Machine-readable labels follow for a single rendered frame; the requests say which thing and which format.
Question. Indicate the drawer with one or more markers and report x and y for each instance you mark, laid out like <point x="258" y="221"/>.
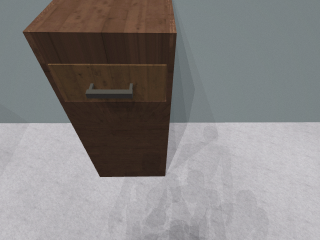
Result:
<point x="73" y="80"/>

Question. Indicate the cabinet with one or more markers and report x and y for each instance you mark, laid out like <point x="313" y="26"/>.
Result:
<point x="123" y="138"/>

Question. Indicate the handle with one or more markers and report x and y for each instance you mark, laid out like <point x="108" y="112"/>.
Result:
<point x="109" y="93"/>

